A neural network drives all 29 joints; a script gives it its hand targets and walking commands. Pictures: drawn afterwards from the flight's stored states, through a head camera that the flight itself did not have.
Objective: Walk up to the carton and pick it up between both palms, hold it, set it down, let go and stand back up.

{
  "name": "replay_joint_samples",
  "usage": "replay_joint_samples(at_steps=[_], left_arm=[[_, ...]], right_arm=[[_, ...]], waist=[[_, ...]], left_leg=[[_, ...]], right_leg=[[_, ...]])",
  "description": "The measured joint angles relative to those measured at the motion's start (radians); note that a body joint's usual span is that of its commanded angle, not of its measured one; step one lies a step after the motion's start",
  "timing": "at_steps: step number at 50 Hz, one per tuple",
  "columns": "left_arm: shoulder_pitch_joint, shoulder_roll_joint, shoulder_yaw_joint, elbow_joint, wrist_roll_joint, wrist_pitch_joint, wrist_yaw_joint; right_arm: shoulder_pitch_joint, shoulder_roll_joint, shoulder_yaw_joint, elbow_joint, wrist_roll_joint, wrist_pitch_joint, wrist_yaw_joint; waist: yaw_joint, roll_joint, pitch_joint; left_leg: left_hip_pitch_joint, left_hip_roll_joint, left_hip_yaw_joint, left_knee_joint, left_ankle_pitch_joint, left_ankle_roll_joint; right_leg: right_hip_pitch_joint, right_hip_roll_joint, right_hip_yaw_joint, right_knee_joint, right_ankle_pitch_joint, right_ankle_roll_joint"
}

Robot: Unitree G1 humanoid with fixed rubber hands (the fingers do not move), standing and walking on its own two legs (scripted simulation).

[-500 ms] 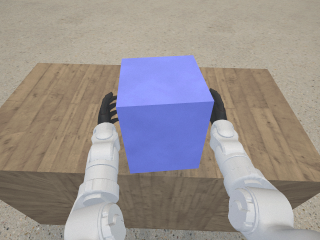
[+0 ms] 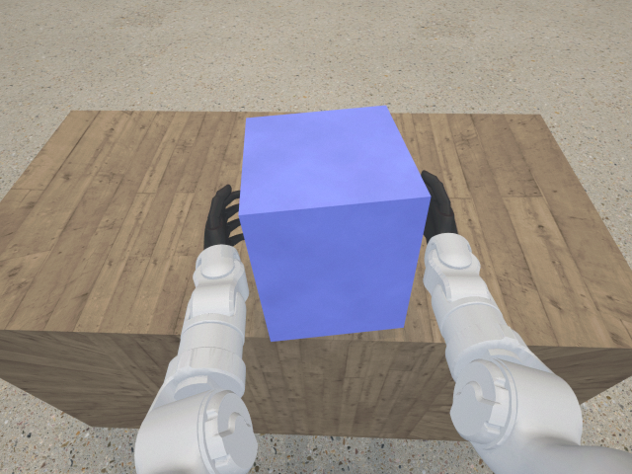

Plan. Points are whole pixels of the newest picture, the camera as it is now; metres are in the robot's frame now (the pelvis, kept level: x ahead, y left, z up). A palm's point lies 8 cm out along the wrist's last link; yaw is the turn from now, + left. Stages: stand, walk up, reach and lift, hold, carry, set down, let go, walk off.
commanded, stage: set down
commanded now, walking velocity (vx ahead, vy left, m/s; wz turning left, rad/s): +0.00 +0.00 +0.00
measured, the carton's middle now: (327, 225) +0.46 +0.03 +0.05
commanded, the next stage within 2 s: none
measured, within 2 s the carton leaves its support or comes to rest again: rests again in 1.10 s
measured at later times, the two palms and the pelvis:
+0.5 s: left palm (227, 249) +0.40 +0.17 +0.05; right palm (435, 235) +0.44 -0.12 +0.05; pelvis +0.00 +0.00 +0.00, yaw +0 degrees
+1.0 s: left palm (227, 253) +0.40 +0.17 +0.05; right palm (434, 240) +0.43 -0.12 +0.05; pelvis -0.01 +0.00 +0.00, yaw -1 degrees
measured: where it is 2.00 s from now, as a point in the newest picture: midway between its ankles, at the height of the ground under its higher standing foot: outside the picture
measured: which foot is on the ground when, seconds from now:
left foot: down 0.00-1.00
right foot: down 0.00-1.00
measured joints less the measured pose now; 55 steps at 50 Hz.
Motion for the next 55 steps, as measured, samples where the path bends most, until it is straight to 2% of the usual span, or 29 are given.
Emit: replay_joint_samples(at_steps=[13, 32, 55], left_arm=[[-0.016, -0.009, 0.036, 0.047, 0.004, -0.065, 0.005], [-0.034, -0.010, 0.074, 0.095, 0.019, -0.160, 0.005], [-0.031, -0.037, 0.092, 0.043, 0.067, -0.168, 0.002]], right_arm=[[-0.015, 0.009, -0.077, -0.001, -0.082, -0.030, 0.021], [-0.022, 0.007, -0.104, 0.019, -0.117, -0.097, 0.021], [-0.027, 0.030, -0.176, -0.025, -0.164, -0.092, 0.064]], waist=[[0.014, 0.004, -0.025], [0.011, 0.017, -0.038], [0.006, 0.000, -0.011]], left_leg=[[-0.082, 0.005, 0.013, 0.010, 0.005, -0.001], [-0.128, 0.003, 0.024, 0.018, 0.008, 0.005], [-0.127, 0.002, 0.041, 0.016, 0.014, 0.013]], right_leg=[[-0.091, -0.001, -0.004, 0.024, 0.000, -0.003], [-0.140, -0.010, -0.016, 0.039, -0.003, 0.000], [-0.140, -0.017, -0.022, 0.037, 0.004, 0.003]])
